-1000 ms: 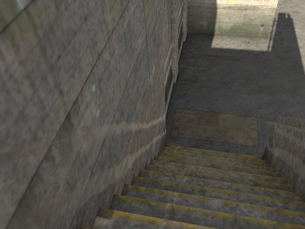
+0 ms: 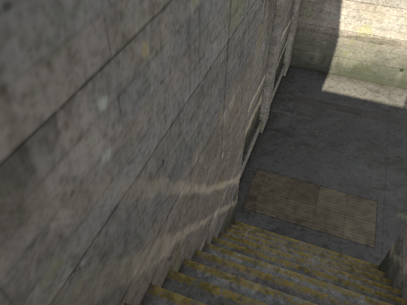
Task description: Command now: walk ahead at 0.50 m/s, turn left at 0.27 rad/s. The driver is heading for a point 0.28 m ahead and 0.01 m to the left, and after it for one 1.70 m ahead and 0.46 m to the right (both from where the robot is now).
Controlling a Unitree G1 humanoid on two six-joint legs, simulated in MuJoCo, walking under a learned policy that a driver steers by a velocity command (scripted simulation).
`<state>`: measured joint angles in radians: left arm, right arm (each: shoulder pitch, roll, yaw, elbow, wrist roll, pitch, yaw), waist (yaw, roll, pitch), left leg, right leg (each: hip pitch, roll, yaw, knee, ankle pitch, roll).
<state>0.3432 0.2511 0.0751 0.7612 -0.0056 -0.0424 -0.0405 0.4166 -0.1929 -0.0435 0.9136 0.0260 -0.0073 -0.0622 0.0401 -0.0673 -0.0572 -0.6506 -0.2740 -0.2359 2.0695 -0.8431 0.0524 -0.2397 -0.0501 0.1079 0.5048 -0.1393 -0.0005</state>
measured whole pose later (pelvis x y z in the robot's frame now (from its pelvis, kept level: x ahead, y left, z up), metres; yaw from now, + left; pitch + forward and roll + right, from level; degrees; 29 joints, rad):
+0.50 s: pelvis +0.22 +0.03 -0.21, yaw -7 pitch +0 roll -5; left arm 0.54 0.13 0.02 1.01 -0.04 0.01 0.05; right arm 0.21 -0.19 -0.04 0.78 -0.01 -0.04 0.04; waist 0.08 0.06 -0.06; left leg -0.23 0.06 -0.08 0.28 0.16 0.01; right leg -0.42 0.18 0.19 1.77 -0.88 0.01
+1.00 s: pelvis +0.28 -0.01 -0.31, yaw -23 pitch -1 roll +1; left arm 0.14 0.21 0.00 0.55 -0.03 0.07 -0.01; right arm 0.23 -0.28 0.00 0.66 -0.01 0.07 -0.05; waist -0.04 0.03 -0.01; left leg -0.52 0.09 0.01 1.30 -0.69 -0.03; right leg -0.48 0.04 0.05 1.03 -0.60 -0.03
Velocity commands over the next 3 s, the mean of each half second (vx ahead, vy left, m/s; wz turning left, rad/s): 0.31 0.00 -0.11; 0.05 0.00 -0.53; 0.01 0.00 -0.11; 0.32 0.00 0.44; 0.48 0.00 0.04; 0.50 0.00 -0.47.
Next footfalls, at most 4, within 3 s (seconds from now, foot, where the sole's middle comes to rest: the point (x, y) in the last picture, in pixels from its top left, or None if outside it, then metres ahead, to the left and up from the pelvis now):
0.46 left None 0.33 0.13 -1.02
0.94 right None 0.28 -0.13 -1.02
1.36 left None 0.37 0.14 -1.02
2.68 right None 0.51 -0.14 -1.25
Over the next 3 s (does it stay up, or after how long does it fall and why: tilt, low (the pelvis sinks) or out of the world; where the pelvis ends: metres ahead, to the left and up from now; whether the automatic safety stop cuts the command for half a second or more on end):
stays up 0.63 -0.08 -0.64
